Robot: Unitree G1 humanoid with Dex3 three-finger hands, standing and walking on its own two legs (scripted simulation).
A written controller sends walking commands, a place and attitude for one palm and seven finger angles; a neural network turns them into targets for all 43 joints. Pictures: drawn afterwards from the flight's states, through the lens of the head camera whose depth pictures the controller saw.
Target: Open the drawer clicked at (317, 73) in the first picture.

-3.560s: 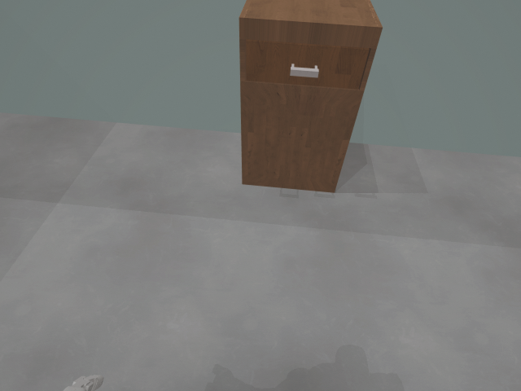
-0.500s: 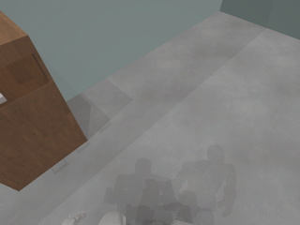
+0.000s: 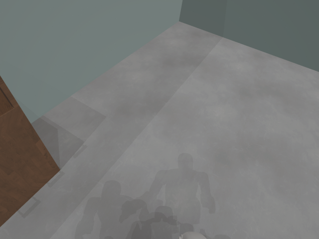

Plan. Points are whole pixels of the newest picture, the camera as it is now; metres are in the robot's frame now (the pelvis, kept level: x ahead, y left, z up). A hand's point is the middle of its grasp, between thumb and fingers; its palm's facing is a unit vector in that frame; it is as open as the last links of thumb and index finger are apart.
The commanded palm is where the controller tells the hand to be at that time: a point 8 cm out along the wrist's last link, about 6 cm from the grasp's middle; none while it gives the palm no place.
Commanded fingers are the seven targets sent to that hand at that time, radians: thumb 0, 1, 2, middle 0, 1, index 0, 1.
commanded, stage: walk to a spot facing it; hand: left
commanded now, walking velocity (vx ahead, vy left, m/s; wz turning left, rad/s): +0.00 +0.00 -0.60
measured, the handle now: out of the picture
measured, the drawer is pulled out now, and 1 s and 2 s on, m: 0.00 0.00 0.00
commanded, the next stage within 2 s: turn to face it in 1.18 s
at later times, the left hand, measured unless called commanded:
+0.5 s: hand out of the picture +0.14 +0.09 -0.14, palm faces -0.26 -0.93 -0.27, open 7.4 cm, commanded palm none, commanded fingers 0.00 0.90 0.90 -0.20 -0.30 -0.20 -0.30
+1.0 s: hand (114, 224) +0.19 +0.14 -0.19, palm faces -0.41 -0.90 -0.17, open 7.4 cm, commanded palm none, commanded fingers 0.00 0.90 0.90 -0.20 -0.30 -0.20 -0.30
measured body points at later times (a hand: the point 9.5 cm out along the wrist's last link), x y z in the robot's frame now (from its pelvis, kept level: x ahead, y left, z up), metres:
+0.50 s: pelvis -0.01 -0.07 +0.00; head +0.00 -0.10 +0.45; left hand +0.16 +0.14 -0.12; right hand -0.05 -0.33 -0.16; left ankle +0.04 +0.09 -0.65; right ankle -0.03 -0.14 -0.74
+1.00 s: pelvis +0.13 -0.05 -0.01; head +0.16 -0.03 +0.44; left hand +0.21 +0.18 -0.17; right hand +0.13 -0.31 -0.12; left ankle +0.20 +0.02 -0.74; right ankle +0.01 -0.13 -0.67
